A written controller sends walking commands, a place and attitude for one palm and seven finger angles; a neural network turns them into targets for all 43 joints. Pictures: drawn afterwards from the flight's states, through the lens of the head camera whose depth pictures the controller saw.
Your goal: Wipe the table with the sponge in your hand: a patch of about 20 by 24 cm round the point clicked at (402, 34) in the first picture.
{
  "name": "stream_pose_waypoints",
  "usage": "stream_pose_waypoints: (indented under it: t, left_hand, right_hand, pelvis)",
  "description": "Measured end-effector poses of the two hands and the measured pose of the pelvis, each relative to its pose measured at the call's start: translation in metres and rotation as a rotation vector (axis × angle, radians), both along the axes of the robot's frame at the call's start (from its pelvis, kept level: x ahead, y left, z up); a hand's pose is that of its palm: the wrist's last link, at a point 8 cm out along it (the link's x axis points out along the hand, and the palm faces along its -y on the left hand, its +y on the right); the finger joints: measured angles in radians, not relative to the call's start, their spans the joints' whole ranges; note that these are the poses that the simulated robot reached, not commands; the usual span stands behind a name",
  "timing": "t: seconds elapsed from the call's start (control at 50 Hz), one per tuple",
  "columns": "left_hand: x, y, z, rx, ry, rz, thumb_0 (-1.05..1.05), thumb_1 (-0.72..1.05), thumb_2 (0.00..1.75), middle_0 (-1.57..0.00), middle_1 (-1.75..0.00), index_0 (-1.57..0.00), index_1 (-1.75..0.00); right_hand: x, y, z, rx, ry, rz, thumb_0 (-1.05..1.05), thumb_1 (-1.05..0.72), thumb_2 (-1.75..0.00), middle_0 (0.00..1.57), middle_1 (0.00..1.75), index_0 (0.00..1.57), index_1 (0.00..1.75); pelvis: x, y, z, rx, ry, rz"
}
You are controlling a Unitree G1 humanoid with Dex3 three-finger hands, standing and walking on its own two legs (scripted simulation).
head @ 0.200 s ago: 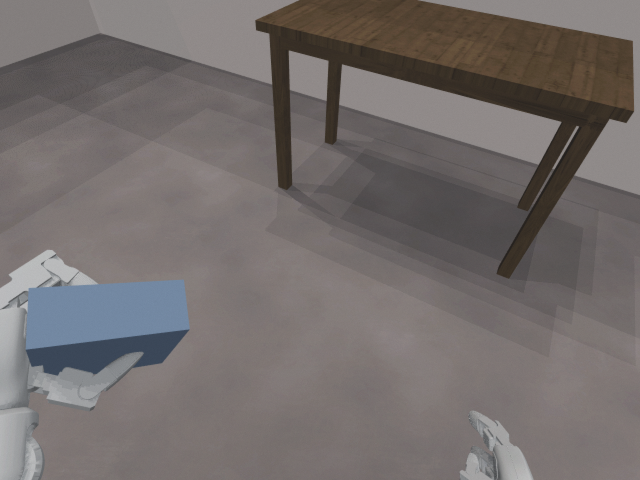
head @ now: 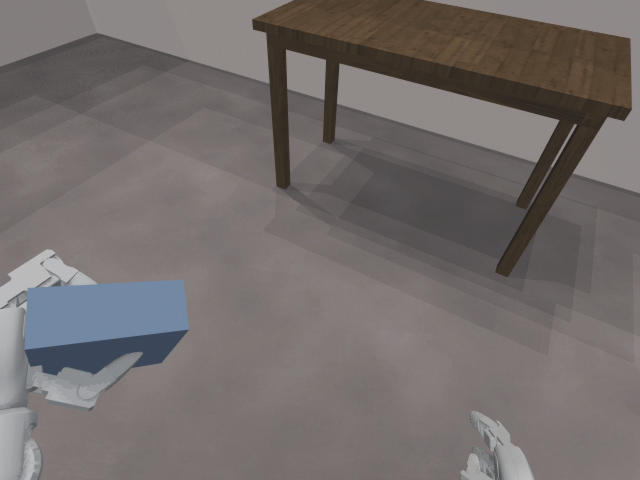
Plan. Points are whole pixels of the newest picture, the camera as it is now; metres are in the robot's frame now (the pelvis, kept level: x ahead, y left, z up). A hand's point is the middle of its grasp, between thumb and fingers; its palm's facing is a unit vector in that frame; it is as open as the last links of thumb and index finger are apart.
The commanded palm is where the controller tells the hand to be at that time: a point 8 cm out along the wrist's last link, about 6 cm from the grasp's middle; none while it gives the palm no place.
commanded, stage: stand and wait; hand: left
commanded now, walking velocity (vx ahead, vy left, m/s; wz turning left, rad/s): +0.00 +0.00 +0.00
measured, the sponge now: (129, 330) +0.22 +0.21 +0.14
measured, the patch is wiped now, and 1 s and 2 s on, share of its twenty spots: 0.00 0.00 0.00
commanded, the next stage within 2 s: look at it before walking up in 0.06 s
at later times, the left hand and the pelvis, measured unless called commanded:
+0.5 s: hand (73, 330) +0.21 +0.25 +0.16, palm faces +0.43 -0.82 -0.38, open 9.1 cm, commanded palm +0.16 +0.29 +0.18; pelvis +0.01 +0.00 -0.01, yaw +2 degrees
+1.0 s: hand (83, 248) +0.30 +0.27 +0.17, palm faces +0.49 -0.75 -0.44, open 9.1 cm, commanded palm +0.24 +0.31 +0.18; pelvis +0.12 +0.01 +0.00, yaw +9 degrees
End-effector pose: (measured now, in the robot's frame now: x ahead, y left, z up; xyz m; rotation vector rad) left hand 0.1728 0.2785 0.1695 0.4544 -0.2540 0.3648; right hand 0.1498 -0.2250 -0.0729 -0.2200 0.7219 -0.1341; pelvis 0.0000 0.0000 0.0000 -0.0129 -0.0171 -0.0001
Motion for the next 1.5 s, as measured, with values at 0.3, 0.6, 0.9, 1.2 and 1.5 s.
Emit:
stream_pose_waypoints:
  t: [0.3, 0.6, 0.9, 1.2, 1.5]
  left_hand:
    - [-0.002, 0.001, -0.004, -0.009, 0.012, 0.004, -0.01, -0.41, 1.03, -0.84, -1.39, -0.84, -1.39]
    - [0.001, 0.013, 0.002, 0.044, -0.050, 0.064, -0.01, -0.41, 1.03, -0.84, -1.39, -0.84, -1.39]
    - [0.054, 0.041, 0.009, 0.068, -0.051, 0.124, -0.01, -0.41, 1.03, -0.84, -1.39, -0.84, -1.40]
    - [0.135, -0.003, 0.006, 0.113, -0.016, 0.190, -0.01, -0.41, 1.03, -0.84, -1.39, -0.84, -1.40]
    - [0.182, 0.017, 0.023, 0.089, -0.029, 0.309, -0.01, -0.41, 1.03, -0.84, -1.39, -0.84, -1.40]
  right_hand:
    - [-0.002, -0.004, 0.001, -0.010, 0.003, -0.007, 0.01, -0.91, -0.90, 0.21, 0.30, 0.20, 0.30]
    - [0.008, 0.000, -0.021, -0.018, 0.060, 0.002, 0.01, -0.91, -0.90, 0.21, 0.30, 0.20, 0.30]
    - [0.096, 0.044, -0.020, 0.030, 0.094, 0.102, 0.01, -0.91, -0.90, 0.20, 0.30, 0.20, 0.30]
    - [0.232, 0.012, -0.048, 0.042, 0.098, 0.213, 0.01, -0.91, -0.90, 0.21, 0.30, 0.20, 0.30]
    - [0.346, 0.007, -0.002, -0.079, 0.072, 0.267, 0.01, -0.91, -0.90, 0.20, 0.30, 0.19, 0.30]
  pelvis:
    - [-0.001, 0.000, 0.000, -0.002, -0.002, 0.001]
    - [0.022, 0.002, -0.013, -0.008, 0.008, 0.066]
    - [0.090, 0.016, -0.006, -0.005, 0.017, 0.144]
    - [0.188, -0.028, -0.022, 0.010, -0.017, 0.228]
    - [0.280, -0.018, 0.000, 0.049, 0.013, 0.302]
